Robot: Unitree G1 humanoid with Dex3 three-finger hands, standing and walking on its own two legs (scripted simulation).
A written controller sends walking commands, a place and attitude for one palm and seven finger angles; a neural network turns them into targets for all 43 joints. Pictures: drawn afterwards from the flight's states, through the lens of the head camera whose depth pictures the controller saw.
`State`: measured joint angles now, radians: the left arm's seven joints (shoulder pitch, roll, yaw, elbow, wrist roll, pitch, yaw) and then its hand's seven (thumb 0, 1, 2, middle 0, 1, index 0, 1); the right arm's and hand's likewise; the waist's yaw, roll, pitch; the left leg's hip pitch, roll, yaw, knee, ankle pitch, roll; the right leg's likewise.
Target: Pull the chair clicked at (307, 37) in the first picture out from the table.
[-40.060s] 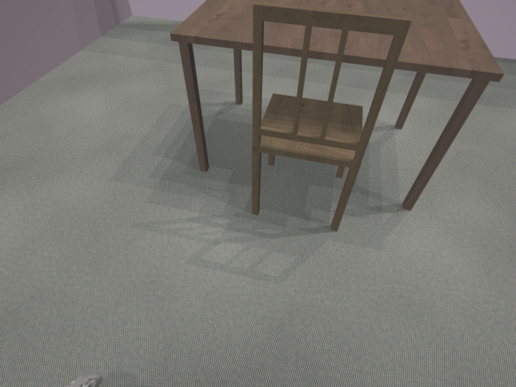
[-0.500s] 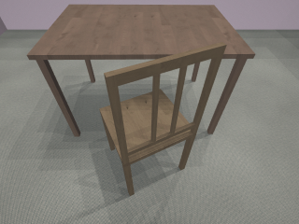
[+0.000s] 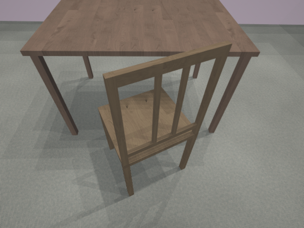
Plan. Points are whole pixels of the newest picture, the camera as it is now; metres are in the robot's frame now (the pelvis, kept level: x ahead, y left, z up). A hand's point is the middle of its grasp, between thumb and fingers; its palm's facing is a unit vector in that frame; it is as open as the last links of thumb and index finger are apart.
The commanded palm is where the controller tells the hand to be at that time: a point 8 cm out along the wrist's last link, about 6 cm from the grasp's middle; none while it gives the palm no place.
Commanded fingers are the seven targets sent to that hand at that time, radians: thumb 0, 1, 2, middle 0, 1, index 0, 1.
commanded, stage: come to a stop and stand still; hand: left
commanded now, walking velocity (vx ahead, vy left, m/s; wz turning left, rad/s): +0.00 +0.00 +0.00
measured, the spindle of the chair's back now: (155, 114) +0.51 +0.02 -0.05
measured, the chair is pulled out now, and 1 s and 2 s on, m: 0.18 0.18 0.18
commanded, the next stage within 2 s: look again from close up in 0.04 s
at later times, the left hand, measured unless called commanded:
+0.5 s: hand out of the picture +0.00 +0.16 -0.18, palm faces +0.02 -0.98 -0.19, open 7.4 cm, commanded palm none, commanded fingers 0.00 0.90 0.90 -0.20 -0.30 -0.20 -0.30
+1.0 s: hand out of the picture -0.01 +0.15 -0.18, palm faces +0.03 -0.99 -0.17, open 7.4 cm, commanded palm none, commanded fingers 0.00 0.90 0.90 -0.20 -0.30 -0.20 -0.30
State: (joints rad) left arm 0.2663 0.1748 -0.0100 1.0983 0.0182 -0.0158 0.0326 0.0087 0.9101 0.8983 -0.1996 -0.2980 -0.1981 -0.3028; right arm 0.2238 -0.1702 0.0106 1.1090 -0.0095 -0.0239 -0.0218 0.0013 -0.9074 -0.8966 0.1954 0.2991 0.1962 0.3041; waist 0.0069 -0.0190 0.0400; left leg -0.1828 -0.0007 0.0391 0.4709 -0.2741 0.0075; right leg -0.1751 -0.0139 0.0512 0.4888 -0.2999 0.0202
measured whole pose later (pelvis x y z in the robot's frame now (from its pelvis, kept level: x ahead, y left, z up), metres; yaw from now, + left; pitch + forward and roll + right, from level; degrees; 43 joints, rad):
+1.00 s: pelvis +0.00 -0.02 +0.00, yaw +0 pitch -1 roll +0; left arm 0.30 0.14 0.00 1.12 0.02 -0.02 0.03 0.01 0.91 0.90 -0.20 -0.30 -0.20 -0.30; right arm 0.26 -0.14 0.01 1.14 -0.01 -0.02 -0.03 0.00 -0.91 -0.90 0.20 0.30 0.20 0.30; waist 0.01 -0.02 0.04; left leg -0.17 0.03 0.03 0.44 -0.26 -0.02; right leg -0.16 0.01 0.04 0.46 -0.29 -0.01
